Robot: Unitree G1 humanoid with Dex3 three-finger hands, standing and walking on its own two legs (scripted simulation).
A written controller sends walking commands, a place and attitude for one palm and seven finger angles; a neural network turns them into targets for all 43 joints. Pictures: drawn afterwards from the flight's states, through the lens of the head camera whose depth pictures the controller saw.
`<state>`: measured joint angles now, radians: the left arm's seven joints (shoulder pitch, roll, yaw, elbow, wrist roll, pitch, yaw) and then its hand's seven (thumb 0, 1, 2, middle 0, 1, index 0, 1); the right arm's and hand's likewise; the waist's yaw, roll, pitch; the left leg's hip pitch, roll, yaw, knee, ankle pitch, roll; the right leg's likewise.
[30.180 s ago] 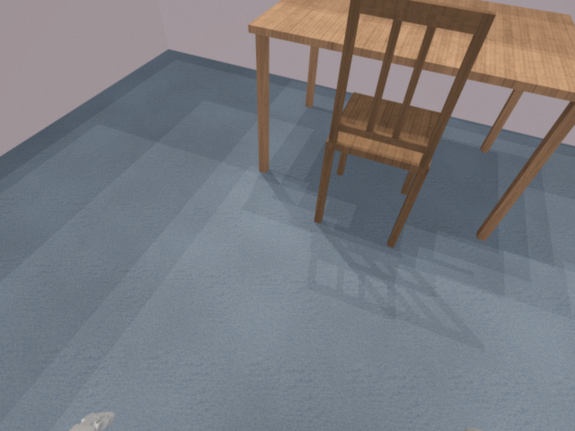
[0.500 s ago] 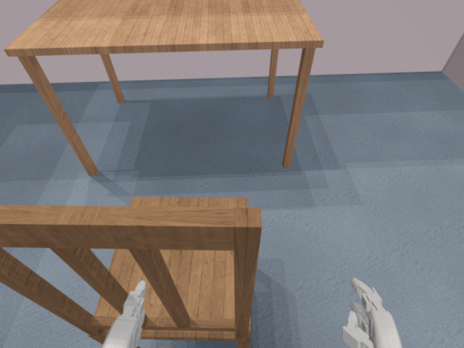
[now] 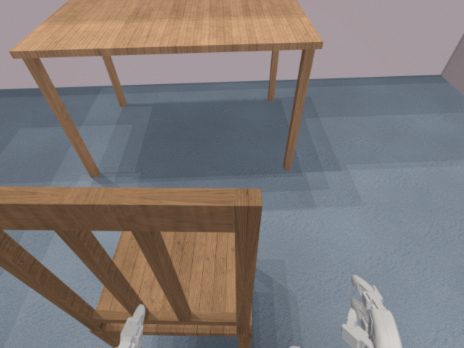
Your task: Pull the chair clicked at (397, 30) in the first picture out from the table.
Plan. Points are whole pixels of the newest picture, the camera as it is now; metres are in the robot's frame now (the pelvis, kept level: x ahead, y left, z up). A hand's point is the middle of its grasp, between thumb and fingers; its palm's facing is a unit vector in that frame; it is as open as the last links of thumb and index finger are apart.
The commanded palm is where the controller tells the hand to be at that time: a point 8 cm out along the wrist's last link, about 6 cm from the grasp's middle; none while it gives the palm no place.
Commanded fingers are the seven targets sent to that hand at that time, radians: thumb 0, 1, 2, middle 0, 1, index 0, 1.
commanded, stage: draw the hand back to the body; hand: left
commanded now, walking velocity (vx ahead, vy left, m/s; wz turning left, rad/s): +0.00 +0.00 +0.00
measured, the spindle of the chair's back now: (115, 282) +0.23 +0.21 +0.02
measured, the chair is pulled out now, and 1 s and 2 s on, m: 0.72 0.71 0.70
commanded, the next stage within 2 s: step back with the hand held close in 1.58 s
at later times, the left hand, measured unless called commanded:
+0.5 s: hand out of the picture +0.12 +0.13 +0.08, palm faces +0.05 -0.99 -0.15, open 17.2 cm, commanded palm +0.08 +0.21 +0.12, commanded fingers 0.00 -0.33 0.31 -0.03 -0.05 -0.03 -0.05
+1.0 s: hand (43, 319) +0.13 +0.20 +0.17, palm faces +0.41 -0.78 -0.47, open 11.6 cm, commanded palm +0.09 +0.25 +0.21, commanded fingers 0.00 0.57 0.74 -0.16 -0.23 -0.16 -0.23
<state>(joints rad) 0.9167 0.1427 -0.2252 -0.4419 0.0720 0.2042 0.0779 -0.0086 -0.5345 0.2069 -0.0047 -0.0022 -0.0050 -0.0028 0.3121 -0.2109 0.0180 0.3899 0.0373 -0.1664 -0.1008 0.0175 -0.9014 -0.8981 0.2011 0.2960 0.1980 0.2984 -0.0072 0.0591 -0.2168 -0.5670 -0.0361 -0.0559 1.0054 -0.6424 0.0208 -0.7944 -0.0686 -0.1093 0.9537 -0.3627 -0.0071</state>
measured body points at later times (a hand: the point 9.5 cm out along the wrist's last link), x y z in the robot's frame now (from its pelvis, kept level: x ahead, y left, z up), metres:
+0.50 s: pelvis -0.02 -0.02 -0.01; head +0.00 -0.05 +0.44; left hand +0.11 +0.18 +0.09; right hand +0.16 -0.25 -0.08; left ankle -0.08 +0.11 -0.68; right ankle +0.06 -0.12 -0.68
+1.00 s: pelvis -0.02 -0.04 +0.05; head -0.04 -0.08 +0.50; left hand +0.11 +0.24 +0.20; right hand +0.17 -0.26 -0.03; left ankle -0.08 +0.11 -0.68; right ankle +0.06 -0.12 -0.68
